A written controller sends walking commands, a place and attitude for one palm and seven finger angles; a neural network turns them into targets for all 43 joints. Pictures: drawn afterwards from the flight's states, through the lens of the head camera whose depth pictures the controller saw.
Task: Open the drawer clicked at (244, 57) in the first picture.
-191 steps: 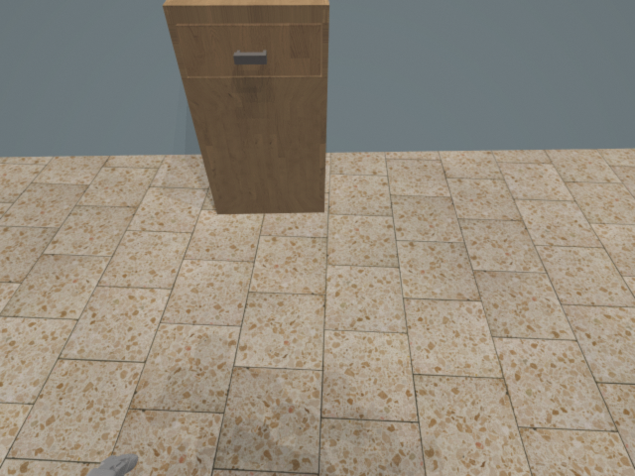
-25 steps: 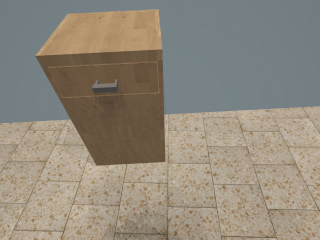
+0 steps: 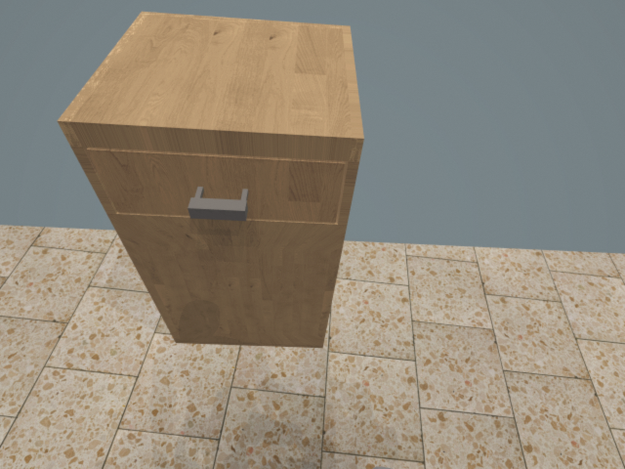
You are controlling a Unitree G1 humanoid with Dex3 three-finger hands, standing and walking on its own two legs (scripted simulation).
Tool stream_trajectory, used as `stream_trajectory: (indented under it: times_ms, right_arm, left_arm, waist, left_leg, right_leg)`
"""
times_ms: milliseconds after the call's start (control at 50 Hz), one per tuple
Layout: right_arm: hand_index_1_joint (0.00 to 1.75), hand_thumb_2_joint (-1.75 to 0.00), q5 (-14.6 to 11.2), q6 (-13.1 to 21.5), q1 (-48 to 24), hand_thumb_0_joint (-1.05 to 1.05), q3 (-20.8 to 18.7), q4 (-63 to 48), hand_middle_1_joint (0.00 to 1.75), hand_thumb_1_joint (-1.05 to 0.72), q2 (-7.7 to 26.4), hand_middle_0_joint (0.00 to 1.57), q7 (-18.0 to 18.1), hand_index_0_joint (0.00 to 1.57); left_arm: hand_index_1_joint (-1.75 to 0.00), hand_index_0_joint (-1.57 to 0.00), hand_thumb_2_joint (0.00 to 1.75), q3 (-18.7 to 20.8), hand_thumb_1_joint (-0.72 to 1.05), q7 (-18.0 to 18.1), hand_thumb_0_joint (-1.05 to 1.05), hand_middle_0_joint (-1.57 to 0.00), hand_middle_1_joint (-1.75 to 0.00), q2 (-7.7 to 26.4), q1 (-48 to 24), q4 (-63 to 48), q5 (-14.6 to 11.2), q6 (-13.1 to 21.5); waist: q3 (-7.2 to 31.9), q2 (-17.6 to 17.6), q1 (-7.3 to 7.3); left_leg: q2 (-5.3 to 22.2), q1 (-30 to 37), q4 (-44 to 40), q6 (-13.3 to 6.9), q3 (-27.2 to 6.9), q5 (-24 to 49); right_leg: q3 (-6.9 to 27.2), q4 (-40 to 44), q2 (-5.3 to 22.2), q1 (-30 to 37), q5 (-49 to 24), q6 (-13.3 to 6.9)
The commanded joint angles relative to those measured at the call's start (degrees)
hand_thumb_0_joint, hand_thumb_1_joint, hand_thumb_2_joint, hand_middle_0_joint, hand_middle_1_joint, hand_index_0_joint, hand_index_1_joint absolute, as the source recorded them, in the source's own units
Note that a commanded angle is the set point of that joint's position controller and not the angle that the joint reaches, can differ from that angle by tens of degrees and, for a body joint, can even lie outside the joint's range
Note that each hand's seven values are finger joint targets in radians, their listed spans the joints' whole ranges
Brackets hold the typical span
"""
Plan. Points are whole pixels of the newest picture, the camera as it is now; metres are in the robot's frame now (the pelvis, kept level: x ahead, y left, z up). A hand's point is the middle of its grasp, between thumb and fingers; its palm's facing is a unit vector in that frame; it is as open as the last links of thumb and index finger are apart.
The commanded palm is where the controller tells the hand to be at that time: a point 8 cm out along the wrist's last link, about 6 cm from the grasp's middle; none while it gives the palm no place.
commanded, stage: come to a stop and stand still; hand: left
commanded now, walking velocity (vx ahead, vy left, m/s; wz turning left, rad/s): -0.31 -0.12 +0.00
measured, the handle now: (220, 200) +0.55 +0.21 -0.04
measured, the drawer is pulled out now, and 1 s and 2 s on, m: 0.00 0.00 0.00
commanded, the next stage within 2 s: look again from close up in 1.32 s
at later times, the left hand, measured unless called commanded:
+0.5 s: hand out of the picture +0.10 +0.16 -0.16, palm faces +0.06 -0.97 -0.22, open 7.4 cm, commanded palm none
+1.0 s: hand out of the picture +0.00 +0.14 -0.17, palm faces +0.04 -0.98 -0.21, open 7.4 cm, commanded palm none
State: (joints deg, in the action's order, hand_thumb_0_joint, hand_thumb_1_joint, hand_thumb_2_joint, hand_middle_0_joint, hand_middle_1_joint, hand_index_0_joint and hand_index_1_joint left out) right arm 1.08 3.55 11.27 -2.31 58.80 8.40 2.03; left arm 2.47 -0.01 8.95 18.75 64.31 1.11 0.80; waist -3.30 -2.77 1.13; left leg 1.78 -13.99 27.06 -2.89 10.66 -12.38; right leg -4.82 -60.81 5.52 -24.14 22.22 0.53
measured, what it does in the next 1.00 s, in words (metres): steps on the spot: right foot, then left foot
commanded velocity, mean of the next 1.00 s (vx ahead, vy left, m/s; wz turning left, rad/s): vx -0.04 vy -0.01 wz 0.00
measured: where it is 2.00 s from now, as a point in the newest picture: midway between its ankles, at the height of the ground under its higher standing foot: outside the picture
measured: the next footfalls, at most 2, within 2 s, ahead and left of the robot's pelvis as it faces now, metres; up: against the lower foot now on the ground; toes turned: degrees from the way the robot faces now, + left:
right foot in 0.18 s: +0.12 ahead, -0.14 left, +0.00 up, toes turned -5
left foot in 0.58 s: +0.01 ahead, +0.09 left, +0.00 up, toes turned +3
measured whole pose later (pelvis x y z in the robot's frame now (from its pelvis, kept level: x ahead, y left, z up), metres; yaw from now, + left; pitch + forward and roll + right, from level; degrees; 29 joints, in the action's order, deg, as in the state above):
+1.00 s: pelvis +0.00 -0.04 +0.00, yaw +1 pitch +0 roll +1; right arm 0.8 -0.7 17.3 -1.2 65.0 9.4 2.4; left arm 0.8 0.9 7.4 16.4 65.2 0.3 0.5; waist -1.7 2.7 -1.3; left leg 3.7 -9.1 25.5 1.5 2.5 -16.0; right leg -4.4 -26.3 -0.9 -9.3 17.1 -2.8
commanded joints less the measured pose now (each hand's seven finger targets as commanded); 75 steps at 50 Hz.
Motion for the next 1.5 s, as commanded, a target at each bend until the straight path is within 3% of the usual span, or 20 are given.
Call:
stream_trajectory:
  times_ms: [0, 100, 140, 220, 280, 400, 500, 520, 560, 600, 660, 780, 840, 900, 940, 1080, 1380, 1400, 1440, 1480]
  right_arm:
    - [0.3, -0.9, 0.0, -0.1, 4.3, 0.0, -0.1, -0.1, 0.3, -0.9, 5.8, 0.2, 0.3, 0.2]
    - [0.3, -0.9, -0.2, -2.3, 3.0, 0.0, -0.9, 1.1, 0.3, -0.9, 7.4, 0.2, 0.5, 0.2]
    - [0.3, -0.9, -0.4, -3.1, 3.0, 0.0, -1.2, 1.0, 0.3, -0.9, 6.9, 0.2, 0.3, 0.2]
    - [0.3, -0.9, -0.8, -5.4, 7.0, 0.0, -1.5, 0.9, 0.3, -0.9, 3.1, 0.2, -0.2, 0.2]
    - [0.3, -0.9, -0.8, -6.1, 4.9, 0.0, -1.9, 0.1, 0.3, -0.9, 4.3, 0.2, 0.0, 0.2]
    - [0.3, -0.9, -0.8, -6.2, 3.5, 0.0, -1.8, -1.3, 0.3, -0.9, 4.1, 0.2, -0.7, 0.2]
    - [0.3, -0.9, -0.6, -4.9, 10.8, 0.0, -1.1, 0.5, 0.3, -0.9, 3.6, 0.2, -0.8, 0.2]
    - [0.3, -0.9, -0.5, -4.3, 11.3, 0.0, -1.0, 0.9, 0.3, -0.9, 4.9, 0.2, -0.8, 0.2]
    - [0.3, -0.9, 0.5, -3.9, 5.5, 0.0, -1.5, -1.9, 0.3, -0.9, 10.8, 0.2, -0.6, 0.2]
    - [0.3, -0.9, 0.9, -3.5, -0.6, 0.0, -0.6, -2.7, 0.3, -0.9, 9.8, 0.2, -0.3, 0.2]
    - [0.3, -0.9, 0.6, -3.1, 0.8, 0.0, -0.2, -1.6, 0.3, -0.9, 8.8, 0.2, 0.4, 0.2]
    - [0.3, -0.9, 0.7, -2.7, 8.6, 0.0, -0.9, 1.7, 0.3, -0.9, 9.3, 0.2, 0.7, 0.2]
    - [0.3, -0.9, 0.0, -2.6, 8.6, 0.0, -0.9, 2.8, 0.3, -0.9, 9.3, 0.2, 0.8, 0.2]
    - [0.3, -0.9, -0.9, -2.2, 7.7, 0.0, 0.5, 2.7, 0.3, -0.9, 4.4, 0.2, 0.3, 0.2]
    - [0.3, -0.9, -0.4, -3.1, 7.5, 0.0, 0.7, 3.5, 0.3, -0.9, 3.9, 0.2, 0.4, 0.2]
    - [0.3, -0.9, -0.3, -3.5, 9.0, 0.0, 1.6, 7.0, 0.3, -0.9, 3.1, 0.2, 0.8, 0.2]
    - [0.3, -0.9, -0.3, -3.9, 9.1, 0.0, 1.7, 6.7, 0.3, -0.9, 3.3, 0.2, 1.0, 0.2]
    - [0.3, -0.9, -0.8, -2.5, 1.7, 0.0, 1.1, 2.5, 0.3, -0.9, 5.0, 0.2, 0.1, 0.2]
    - [0.3, -0.9, -0.7, -3.4, 6.5, 0.0, 0.8, 0.0, 0.3, -0.9, 2.7, 0.2, 0.0, 0.2]
    - [0.3, -0.9, -1.2, -3.2, 7.6, 0.0, 1.3, -0.5, 0.3, -0.9, 1.3, 0.2, -0.7, 0.2]
  left_arm:
    - [-0.3, -0.2, 0.9, -0.5, 0.9, 1.1, 0.0, -0.2, -0.3, -0.7, 4.4, -2.0, -0.2, -0.9]
    - [-0.3, -0.2, 0.9, -0.1, 0.9, 1.7, 0.0, -0.2, -0.3, 2.8, 2.0, -3.4, -0.1, -1.7]
    - [-0.3, -0.2, 0.9, 0.5, 0.9, 1.8, 0.0, -0.2, -0.3, 5.8, 1.9, -4.2, 0.3, -1.4]
    - [-0.3, -0.2, 0.9, 1.7, 0.9, 2.3, 0.0, -0.2, -0.3, 12.0, -1.5, -6.3, 0.2, -1.0]
    - [-0.3, -0.2, 0.9, 2.0, 0.9, 3.1, 0.0, -0.2, -0.3, 10.4, -4.5, -8.0, 0.3, -1.5]
    - [-0.3, -0.2, 0.9, 3.0, 0.9, 3.2, 0.0, -0.2, -0.3, 11.7, -6.6, -10.0, 0.8, -1.8]
    - [-0.3, -0.2, 0.9, 2.8, 0.9, 2.5, 0.0, -0.2, -0.3, 11.0, -9.1, -9.7, 0.4, -2.4]
    - [-0.3, -0.2, 0.9, 2.1, 0.9, 2.3, 0.0, -0.2, -0.3, 9.0, -8.8, -9.7, -0.1, -2.6]
    - [-0.3, -0.2, 0.9, 0.8, 0.9, 1.7, 0.0, -0.2, -0.3, 4.0, -8.5, -10.1, -0.5, -2.9]
    - [-0.3, -0.2, 0.9, 1.0, 0.9, 1.1, 0.0, -0.2, -0.3, 4.8, -9.0, -8.5, 0.3, -3.1]
    - [-0.3, -0.2, 0.9, 0.9, 0.9, 0.2, 0.0, -0.2, -0.3, 4.6, -5.3, -6.0, 0.4, -2.8]
    - [-0.3, -0.2, 0.9, -0.3, 0.9, 0.1, 0.0, -0.2, -0.3, 3.2, -6.7, -5.8, -0.2, -1.4]
    - [-0.3, -0.2, 0.9, -0.3, 0.9, 0.5, 0.0, -0.2, -0.3, 3.4, -1.1, -3.1, -0.6, -0.7]
    - [-0.3, -0.2, 0.9, -0.2, 0.9, 1.5, 0.0, -0.2, -0.3, 7.6, 2.8, -0.5, -0.6, 0.4]
    - [-0.3, -0.2, 0.9, -0.4, 0.9, 1.8, 0.0, -0.2, -0.3, 7.0, 1.7, 0.0, -0.7, 0.7]
    - [-0.3, -0.2, 0.9, -1.1, 0.9, 2.3, 0.0, -0.2, -0.3, 4.5, 0.8, 0.2, -1.1, 0.1]
    - [-0.3, -0.2, 0.9, -1.1, 0.9, 2.4, 0.0, -0.2, -0.3, 4.3, 1.1, 0.2, -0.9, -0.1]
    - [-0.3, -0.2, 0.9, -0.3, 0.9, 4.8, 0.0, -0.2, -0.3, 6.7, 8.3, 1.8, 0.2, 2.4]
    - [-0.3, -0.2, 0.9, -0.7, 0.9, 4.5, 0.0, -0.2, -0.3, 6.7, 6.2, -1.3, 0.4, 3.1]
    - [-0.3, -0.2, 0.9, -0.7, 0.9, 3.7, 0.0, -0.2, -0.3, 6.8, 3.2, -3.1, 0.4, 2.8]
  waist:
    - [3.1, 5.9, 0.2]
    - [1.8, 9.2, 0.19]
    - [1.0, 6.3, 0.61]
    - [5.6, -11.2, -0.94]
    - [6.8, -8.4, 0.06]
    - [8.5, -5.9, 0.52]
    - [8.7, -6.6, -2.56]
    - [7.8, -2.2, -2.62]
    - [1.9, 16.7, -1.41]
    - [-2.6, 15.4, -0.33]
    - [-4.4, 11.7, 0.04]
    - [-1.2, 10.6, -3.46]
    - [3.8, 9.6, -1.36]
    - [6.1, -2.1, -1.25]
    - [4.9, -9.5, -1.51]
    - [-0.4, 2.5, -1.57]
    - [-2.2, 2.6, -1.45]
    - [-4.4, -5.6, 2.44]
    - [2.3, 2.4, -2.07]
    - [7.8, -1.9, -2.27]
  left_leg:
    - [14.5, 2.0, -10.8, -6.2, -9.0, 32.4]
    - [13.7, 1.9, -6.3, -4.2, -8.7, 26.8]
    - [10.0, 0.0, -1.8, -0.6, -7.4, 17.9]
    - [0.0, -3.2, 18.0, 3.8, -4.4, -16.7]
    - [-0.4, -8.3, 33.3, 3.6, -10.7, -20.6]
    - [-0.6, -7.2, 23.9, 5.0, -10.3, -17.9]
    - [-1.5, 6.8, -0.9, 4.0, -7.1, -2.8]
    - [0.8, 10.1, -6.0, 3.2, -9.6, -2.0]
    - [16.6, -1.3, -18.5, -2.2, -28.0, -12.1]
    - [15.2, -10.7, -22.8, -4.0, -27.1, -21.1]
    - [12.5, -4.9, -20.5, -3.5, -21.3, -14.9]
    - [13.3, 10.9, -13.8, -5.6, -19.4, 9.3]
    - [10.6, 11.2, -5.5, -3.0, -15.6, 23.6]
    - [3.4, 0.9, -1.5, 2.6, -8.5, 3.9]
    - [2.5, 1.1, -1.0, 3.6, -7.6, -2.3]
    - [4.7, 5.8, -4.5, 3.4, -9.0, 8.9]
    - [4.8, 6.1, -5.9, 3.6, -9.1, 4.8]
    - [2.3, -6.2, 11.2, 5.2, -5.0, -6.4]
    - [1.7, -6.1, 17.5, 2.4, -10.6, -9.6]
    - [1.7, -3.2, 12.7, 2.4, -9.1, -10.3]
  right_leg:
    - [2.4, 11.7, 0.9, 3.7, -4.2, 1.4]
    - [0.5, 27.3, -0.9, 10.0, -10.0, 1.3]
    - [3.2, 33.8, 0.7, 12.3, -23.5, 0.5]
    - [14.9, 38.6, 14.8, 13.9, -51.1, -10.5]
    - [14.4, 38.5, 15.2, 15.4, -52.3, -14.0]
    - [12.4, 39.0, 13.6, 17.8, -43.7, -12.2]
    - [10.4, 38.7, 8.2, 9.9, -16.2, -6.4]
    - [8.4, 36.2, 4.7, 5.6, -7.3, -3.8]
    - [1.9, 25.6, -2.6, 1.9, 1.9, 0.6]
    - [4.8, 18.5, -2.2, 6.1, -0.3, 0.5]
    - [5.2, 12.9, -3.5, 1.5, -2.7, 0.4]
    - [3.1, 24.1, -3.0, 0.0, 2.6, 1.2]
    - [2.0, 39.4, -3.6, 11.0, -10.4, 0.7]
    - [10.1, 40.5, 5.9, 22.8, -35.6, -2.7]
    - [10.5, 41.2, 6.0, 21.3, -39.2, -4.7]
    - [6.9, 42.2, 1.4, 15.6, -28.3, -2.6]
    - [7.7, 45.3, 0.5, 13.8, -18.3, -2.6]
    - [14.8, 42.8, 6.1, 17.5, -59.9, 5.6]
    - [11.9, 39.0, 8.6, 20.7, -66.8, 1.1]
    - [9.2, 38.4, 6.5, 21.5, -49.3, -7.0]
